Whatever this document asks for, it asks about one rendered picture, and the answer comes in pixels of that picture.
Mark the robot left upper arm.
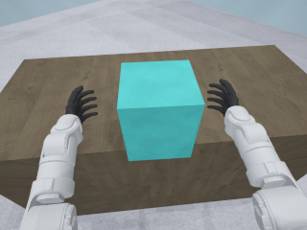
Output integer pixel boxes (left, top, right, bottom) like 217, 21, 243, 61
21, 202, 78, 230

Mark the robot left forearm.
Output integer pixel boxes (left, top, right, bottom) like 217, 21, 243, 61
18, 114, 83, 230

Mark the robot right forearm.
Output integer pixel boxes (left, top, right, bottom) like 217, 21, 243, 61
224, 105, 307, 201

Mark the robot right hand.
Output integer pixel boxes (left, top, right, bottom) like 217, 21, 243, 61
207, 79, 239, 116

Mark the robot right upper arm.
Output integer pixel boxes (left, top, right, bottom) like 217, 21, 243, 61
251, 185, 307, 230

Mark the carton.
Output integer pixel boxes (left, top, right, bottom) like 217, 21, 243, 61
117, 59, 205, 161

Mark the robot left hand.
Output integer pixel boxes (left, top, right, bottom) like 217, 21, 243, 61
65, 85, 98, 124

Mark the pedestal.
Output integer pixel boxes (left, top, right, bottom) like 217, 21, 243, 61
0, 45, 307, 216

